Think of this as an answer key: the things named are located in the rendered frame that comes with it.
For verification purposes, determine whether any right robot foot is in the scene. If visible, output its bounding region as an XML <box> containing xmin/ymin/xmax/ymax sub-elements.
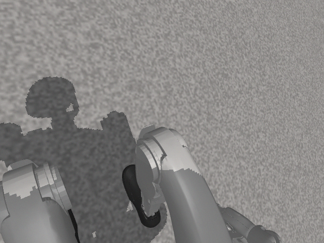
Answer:
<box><xmin>122</xmin><ymin>165</ymin><xmax>160</xmax><ymax>228</ymax></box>

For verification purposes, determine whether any right robot arm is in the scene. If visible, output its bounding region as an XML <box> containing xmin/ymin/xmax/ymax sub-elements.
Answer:
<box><xmin>247</xmin><ymin>225</ymin><xmax>284</xmax><ymax>243</ymax></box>

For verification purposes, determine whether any left robot foot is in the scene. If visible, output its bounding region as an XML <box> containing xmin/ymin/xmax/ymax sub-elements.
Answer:
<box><xmin>68</xmin><ymin>209</ymin><xmax>80</xmax><ymax>243</ymax></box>

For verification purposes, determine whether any right robot hand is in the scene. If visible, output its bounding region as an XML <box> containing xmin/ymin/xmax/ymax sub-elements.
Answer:
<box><xmin>217</xmin><ymin>203</ymin><xmax>255</xmax><ymax>243</ymax></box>

